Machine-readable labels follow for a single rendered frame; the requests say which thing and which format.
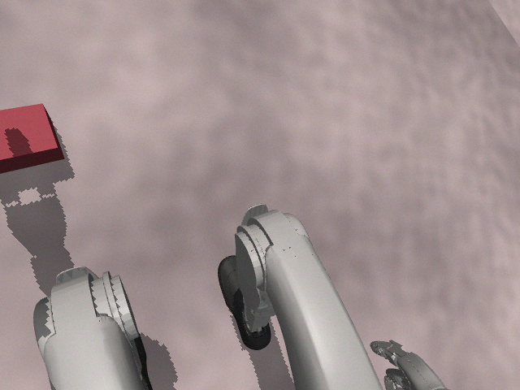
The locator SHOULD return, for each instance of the right robot hand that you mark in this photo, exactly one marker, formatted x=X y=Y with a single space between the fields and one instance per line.
x=413 y=372

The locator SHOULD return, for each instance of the carton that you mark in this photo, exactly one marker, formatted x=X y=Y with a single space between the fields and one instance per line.
x=27 y=138

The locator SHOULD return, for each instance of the right robot foot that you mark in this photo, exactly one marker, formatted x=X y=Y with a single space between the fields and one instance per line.
x=234 y=301

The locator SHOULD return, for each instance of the left robot foot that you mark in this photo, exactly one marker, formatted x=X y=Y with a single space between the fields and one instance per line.
x=142 y=355

